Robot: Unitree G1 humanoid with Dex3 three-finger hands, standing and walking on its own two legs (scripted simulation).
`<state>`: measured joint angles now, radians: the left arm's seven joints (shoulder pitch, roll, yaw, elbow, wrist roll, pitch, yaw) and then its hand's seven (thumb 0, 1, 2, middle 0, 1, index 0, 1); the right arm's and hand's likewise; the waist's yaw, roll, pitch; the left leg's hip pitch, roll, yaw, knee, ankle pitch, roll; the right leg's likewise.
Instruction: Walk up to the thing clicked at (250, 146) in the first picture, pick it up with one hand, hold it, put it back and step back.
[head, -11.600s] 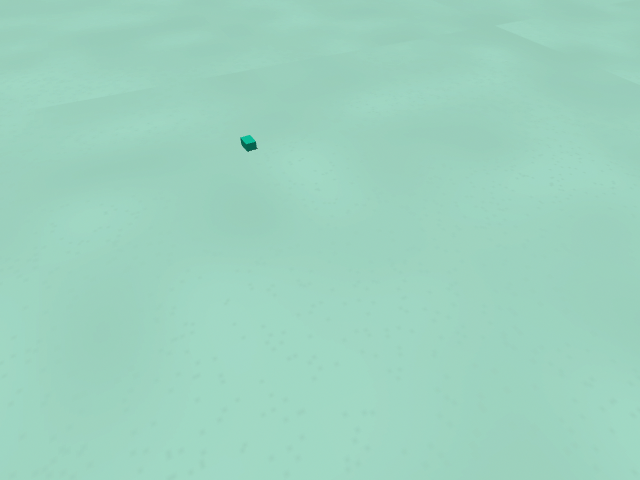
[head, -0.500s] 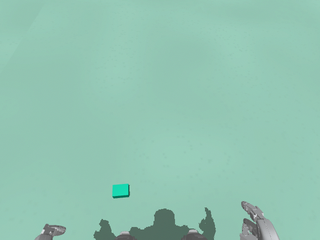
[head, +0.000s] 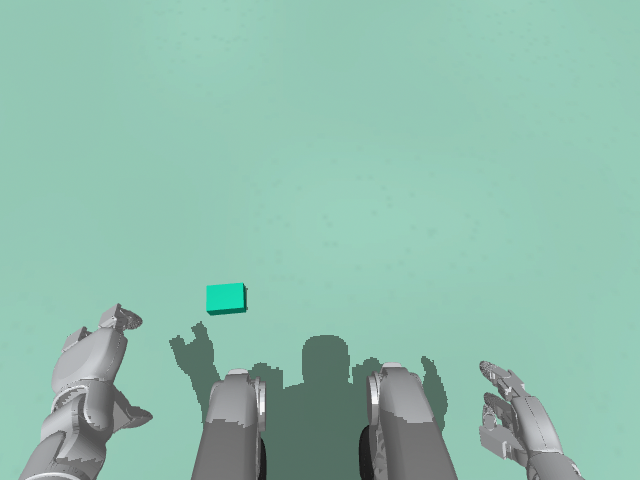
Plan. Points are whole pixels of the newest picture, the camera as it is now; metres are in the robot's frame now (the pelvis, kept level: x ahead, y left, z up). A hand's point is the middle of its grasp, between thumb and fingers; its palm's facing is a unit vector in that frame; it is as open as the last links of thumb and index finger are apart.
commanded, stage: rise first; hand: left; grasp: from above
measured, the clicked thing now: (226, 299) +0.49 +0.20 -0.51
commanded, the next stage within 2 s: none
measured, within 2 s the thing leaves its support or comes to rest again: neither
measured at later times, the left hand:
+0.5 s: hand (170, 325) +0.38 +0.25 -0.29, palm faces -0.46 -0.08 -0.89, open 13.8 cm
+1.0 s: hand (186, 306) +0.43 +0.24 -0.34, palm faces -0.45 -0.03 -0.89, open 13.8 cm
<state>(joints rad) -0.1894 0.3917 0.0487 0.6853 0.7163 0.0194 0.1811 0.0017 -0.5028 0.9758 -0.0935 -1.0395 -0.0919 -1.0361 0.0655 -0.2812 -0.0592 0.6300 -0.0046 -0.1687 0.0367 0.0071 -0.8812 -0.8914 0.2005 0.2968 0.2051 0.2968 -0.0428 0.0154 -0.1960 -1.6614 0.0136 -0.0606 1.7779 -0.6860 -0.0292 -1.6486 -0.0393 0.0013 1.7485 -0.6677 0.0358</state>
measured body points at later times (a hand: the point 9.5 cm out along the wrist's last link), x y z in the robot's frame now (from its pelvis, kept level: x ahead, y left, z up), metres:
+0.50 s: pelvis -0.04 +0.00 -0.13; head +0.17 +0.04 +0.27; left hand +0.40 +0.25 -0.24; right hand +0.02 -0.28 -0.25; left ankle +0.05 +0.13 -0.49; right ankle +0.06 -0.14 -0.49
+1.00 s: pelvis -0.04 +0.01 -0.17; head +0.20 +0.05 +0.21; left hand +0.45 +0.24 -0.29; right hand +0.01 -0.27 -0.29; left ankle +0.05 +0.13 -0.49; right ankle +0.06 -0.14 -0.49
